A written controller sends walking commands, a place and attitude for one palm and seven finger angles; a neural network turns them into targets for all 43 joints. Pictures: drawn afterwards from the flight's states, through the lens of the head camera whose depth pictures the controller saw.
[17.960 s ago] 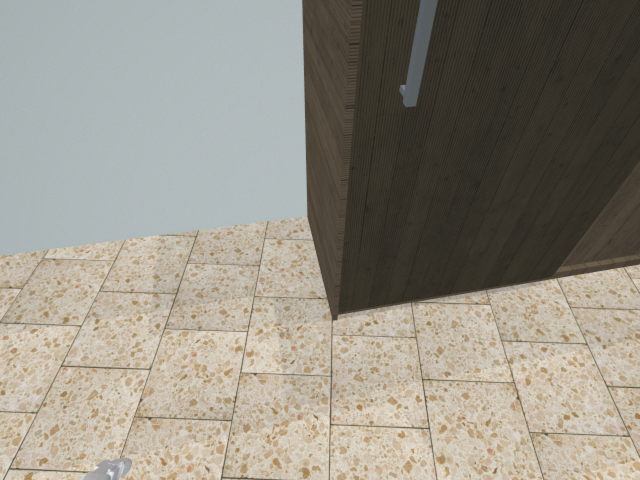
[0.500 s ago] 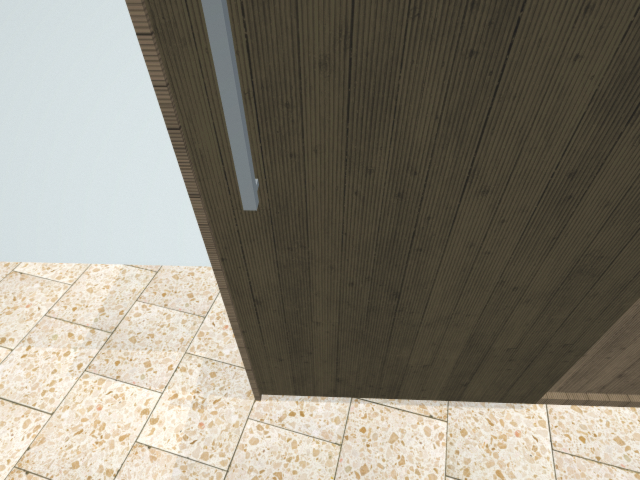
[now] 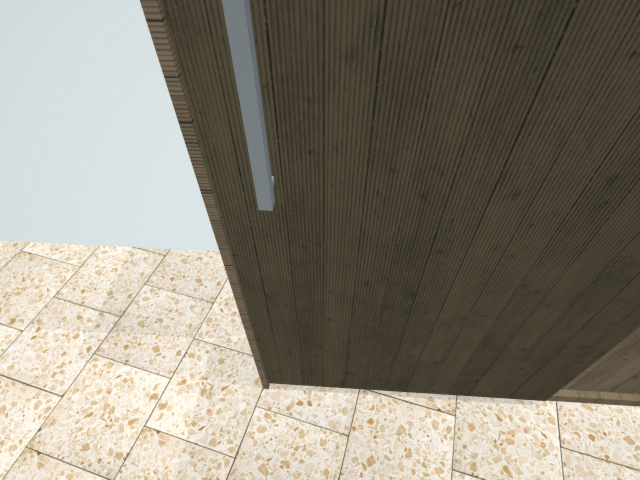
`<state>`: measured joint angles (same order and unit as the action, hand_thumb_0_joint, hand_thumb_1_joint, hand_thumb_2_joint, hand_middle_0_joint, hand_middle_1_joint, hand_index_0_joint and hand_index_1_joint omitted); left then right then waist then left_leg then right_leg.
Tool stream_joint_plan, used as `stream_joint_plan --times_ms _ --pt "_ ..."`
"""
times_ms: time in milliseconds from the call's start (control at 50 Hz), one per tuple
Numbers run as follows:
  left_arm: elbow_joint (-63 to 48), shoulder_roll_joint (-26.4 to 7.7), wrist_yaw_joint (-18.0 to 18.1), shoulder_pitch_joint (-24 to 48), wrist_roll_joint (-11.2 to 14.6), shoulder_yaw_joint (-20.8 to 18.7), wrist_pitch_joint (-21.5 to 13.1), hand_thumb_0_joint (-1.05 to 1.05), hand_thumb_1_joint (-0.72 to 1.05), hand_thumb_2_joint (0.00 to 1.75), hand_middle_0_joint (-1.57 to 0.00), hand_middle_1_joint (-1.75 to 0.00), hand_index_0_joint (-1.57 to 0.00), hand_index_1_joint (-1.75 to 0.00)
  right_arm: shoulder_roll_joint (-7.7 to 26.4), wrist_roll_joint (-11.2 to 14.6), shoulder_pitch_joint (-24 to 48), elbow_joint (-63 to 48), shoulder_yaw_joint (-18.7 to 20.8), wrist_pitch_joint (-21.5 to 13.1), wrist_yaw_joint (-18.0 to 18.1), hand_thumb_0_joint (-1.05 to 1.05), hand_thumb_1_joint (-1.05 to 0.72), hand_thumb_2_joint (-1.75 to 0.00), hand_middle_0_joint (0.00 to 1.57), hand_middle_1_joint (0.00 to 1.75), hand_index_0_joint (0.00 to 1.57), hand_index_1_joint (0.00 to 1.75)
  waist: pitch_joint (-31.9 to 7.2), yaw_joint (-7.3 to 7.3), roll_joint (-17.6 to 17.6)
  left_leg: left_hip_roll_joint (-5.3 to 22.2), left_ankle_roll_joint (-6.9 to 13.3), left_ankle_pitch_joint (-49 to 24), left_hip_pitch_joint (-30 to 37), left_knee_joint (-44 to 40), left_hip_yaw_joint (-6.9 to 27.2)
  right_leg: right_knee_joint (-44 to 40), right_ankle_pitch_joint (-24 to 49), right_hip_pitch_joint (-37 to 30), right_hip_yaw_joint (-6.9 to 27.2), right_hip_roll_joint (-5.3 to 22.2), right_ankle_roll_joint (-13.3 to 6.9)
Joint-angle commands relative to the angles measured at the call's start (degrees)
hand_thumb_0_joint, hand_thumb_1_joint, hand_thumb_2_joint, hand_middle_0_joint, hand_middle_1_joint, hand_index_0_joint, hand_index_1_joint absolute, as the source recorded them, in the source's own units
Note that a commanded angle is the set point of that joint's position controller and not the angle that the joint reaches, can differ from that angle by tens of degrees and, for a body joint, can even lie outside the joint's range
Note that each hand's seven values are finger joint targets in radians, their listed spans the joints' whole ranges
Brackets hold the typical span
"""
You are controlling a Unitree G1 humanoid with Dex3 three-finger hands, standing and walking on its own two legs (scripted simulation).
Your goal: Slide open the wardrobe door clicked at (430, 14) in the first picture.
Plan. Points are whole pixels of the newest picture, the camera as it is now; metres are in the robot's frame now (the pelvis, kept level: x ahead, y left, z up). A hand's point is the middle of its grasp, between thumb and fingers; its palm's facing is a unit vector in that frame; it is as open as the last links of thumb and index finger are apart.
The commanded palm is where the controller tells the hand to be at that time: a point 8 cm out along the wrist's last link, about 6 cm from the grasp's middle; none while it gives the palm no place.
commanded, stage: come to a stop and stand still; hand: left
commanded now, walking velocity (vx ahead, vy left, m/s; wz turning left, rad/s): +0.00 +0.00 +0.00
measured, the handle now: (254, 92) +0.47 +0.11 +0.25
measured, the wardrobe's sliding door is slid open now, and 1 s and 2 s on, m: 0.00 0.00 0.00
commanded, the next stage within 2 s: look again from close up in 0.28 s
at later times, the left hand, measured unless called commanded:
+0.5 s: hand out of the picture +0.01 +0.16 -0.17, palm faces +0.03 -0.98 -0.20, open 7.4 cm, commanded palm none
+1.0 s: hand out of the picture -0.01 +0.14 -0.17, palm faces +0.05 -0.98 -0.18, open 7.4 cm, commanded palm none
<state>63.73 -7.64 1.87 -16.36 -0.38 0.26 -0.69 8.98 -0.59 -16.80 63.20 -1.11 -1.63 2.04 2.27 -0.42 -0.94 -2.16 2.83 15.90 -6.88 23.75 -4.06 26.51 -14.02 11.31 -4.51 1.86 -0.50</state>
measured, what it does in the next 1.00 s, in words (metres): stands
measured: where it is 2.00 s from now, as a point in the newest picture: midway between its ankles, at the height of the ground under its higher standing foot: outside the picture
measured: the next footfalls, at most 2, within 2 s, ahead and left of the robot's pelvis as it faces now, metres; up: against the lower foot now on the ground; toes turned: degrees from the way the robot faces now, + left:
none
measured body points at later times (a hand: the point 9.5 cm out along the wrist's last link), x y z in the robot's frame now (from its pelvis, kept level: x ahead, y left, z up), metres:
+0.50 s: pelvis +0.01 -0.01 +0.00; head +0.02 -0.02 +0.45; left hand +0.01 +0.21 -0.16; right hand +0.01 -0.23 -0.16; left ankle -0.03 +0.08 -0.74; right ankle +0.00 -0.11 -0.74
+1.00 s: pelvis +0.00 -0.03 +0.00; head +0.01 -0.03 +0.45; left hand -0.01 +0.19 -0.16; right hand +0.00 -0.24 -0.16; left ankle -0.03 +0.08 -0.74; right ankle +0.00 -0.11 -0.74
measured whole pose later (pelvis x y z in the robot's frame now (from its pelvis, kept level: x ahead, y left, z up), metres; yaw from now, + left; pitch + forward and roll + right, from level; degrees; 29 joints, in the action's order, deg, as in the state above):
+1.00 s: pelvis +0.00 -0.03 +0.00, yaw +0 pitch -1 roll +1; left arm 63.9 -7.9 1.8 -16.5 -0.4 0.2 -0.9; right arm 7.6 -0.5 -16.0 65.6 -1.0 -1.2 2.2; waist 2.8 -0.7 0.0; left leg -0.2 0.6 14.9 -5.9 22.1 -3.1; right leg 24.4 -13.2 9.9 -5.6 -0.1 -2.7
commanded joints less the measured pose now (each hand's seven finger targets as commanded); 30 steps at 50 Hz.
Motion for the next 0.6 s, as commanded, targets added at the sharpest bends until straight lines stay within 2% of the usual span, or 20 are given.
stream_joint_plan --times_ms 0,40,100,140,200,340,400,520,580 --pt "-1.39 -5.50 0.38 -3.29 -0.22 -0.68 -1.12 0.00 0.90 0.90 -0.20 -0.30 -0.20 -0.30 4.96 -0.19 -3.69 -0.83 0.85 -0.88 0.14 0.00 -0.90 -0.90 0.20 0.30 0.20 0.30 1.27 0.42 0.77 7.95 -0.34 -12.88 -3.70 -5.34 6.97 -3.27 10.57 -2.57 6.02 5.02 -2.20" --pt "-1.18 -5.83 0.45 -3.37 -0.27 -0.70 -1.21 0.00 0.90 0.90 -0.20 -0.30 -0.20 -0.30 5.02 -0.11 -3.40 -0.57 0.91 -0.92 0.23 0.00 -0.90 -0.90 0.20 0.30 0.20 0.30 0.83 0.40 -0.04 7.98 -0.39 -14.75 -3.15 -4.90 6.56 -3.08 12.58 -3.13 5.94 5.21 -2.22" --pt "-0.94 -5.76 0.43 -3.49 -0.22 -0.66 -1.11 0.00 0.90 0.90 -0.20 -0.30 -0.20 -0.30 5.11 -0.15 -3.03 -0.38 0.87 -0.84 0.28 0.00 -0.90 -0.90 0.20 0.30 0.20 0.30 0.81 0.39 0.27 8.08 -0.47 -14.19 -2.66 -5.16 6.64 -3.41 11.97 -3.07 5.95 5.15 -2.21" --pt "-0.93 -5.80 0.50 -3.51 -0.33 -0.75 -1.19 0.00 0.90 0.90 -0.20 -0.30 -0.20 -0.30 4.94 -0.10 -2.91 -0.25 0.91 -0.83 0.34 0.00 -0.90 -0.90 0.20 0.30 0.20 0.30 0.96 0.39 0.60 8.04 -0.45 -15.38 -2.73 -4.75 6.56 -3.30 14.10 -3.60 6.01 5.26 -2.30" --pt "-0.79 -5.85 0.43 -3.46 -0.28 -0.68 -1.09 0.00 0.90 0.90 -0.20 -0.30 -0.20 -0.30 4.98 -0.13 -2.70 -0.01 0.86 -0.74 0.30 0.00 -0.90 -0.90 0.20 0.30 0.20 0.30 1.51 0.33 0.52 8.05 -0.57 -13.02 -3.06 -5.36 6.56 -3.97 11.93 -3.21 6.08 5.29 -2.24" --pt "-0.99 -6.15 0.47 -3.37 -0.31 -0.75 -1.16 0.00 0.90 0.90 -0.20 -0.30 -0.20 -0.30 4.99 -0.11 -2.65 0.38 0.89 -0.70 0.31 0.00 -0.90 -0.90 0.20 0.30 0.20 0.30 1.67 0.24 1.77 8.08 -0.61 -12.65 -3.24 -5.42 6.51 -4.27 13.34 -3.80 6.23 5.52 -2.43" --pt "-1.06 -6.13 0.40 -3.01 -0.24 -0.73 -1.00 0.00 0.90 0.90 -0.20 -0.30 -0.20 -0.30 4.86 -0.14 -2.52 0.58 0.87 -0.67 0.25 0.00 -0.90 -0.90 0.20 0.30 0.20 0.30 2.31 0.08 0.50 8.14 -0.70 -11.44 -3.53 -6.00 6.47 -4.73 11.16 -3.40 6.35 5.30 -2.35" --pt "-1.20 -6.13 0.44 -3.21 -0.28 -0.83 -1.11 0.00 0.90 0.90 -0.20 -0.30 -0.20 -0.30 4.08 -0.13 -2.90 0.97 0.89 -0.68 0.25 0.00 -0.90 -0.90 0.20 0.30 0.20 0.30 1.34 -0.03 1.89 8.17 -0.69 -11.78 -3.42 -5.76 6.45 -4.76 12.63 -4.44 6.18 5.45 -2.52" --pt "-1.24 -6.23 0.39 -3.14 -0.17 -0.87 -1.13 0.00 0.90 0.90 -0.20 -0.30 -0.20 -0.30 4.34 -0.16 -2.80 1.04 0.91 -0.65 0.22 0.00 -0.90 -0.90 0.20 0.30 0.20 0.30 1.62 -0.07 1.17 7.98 -0.87 -10.76 -3.54 -5.85 6.42 -5.12 11.63 -3.95 6.49 5.60 -2.63"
